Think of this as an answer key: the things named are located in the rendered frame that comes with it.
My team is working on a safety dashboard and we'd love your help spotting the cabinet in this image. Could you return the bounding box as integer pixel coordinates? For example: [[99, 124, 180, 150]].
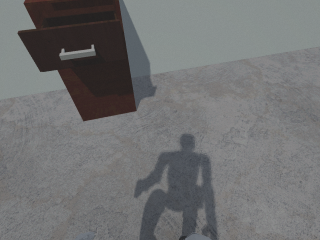
[[23, 0, 137, 121]]

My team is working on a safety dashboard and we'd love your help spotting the drawer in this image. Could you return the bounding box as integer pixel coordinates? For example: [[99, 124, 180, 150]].
[[17, 10, 126, 72]]

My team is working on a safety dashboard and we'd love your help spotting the handle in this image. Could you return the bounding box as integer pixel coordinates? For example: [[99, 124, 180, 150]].
[[59, 44, 96, 61]]

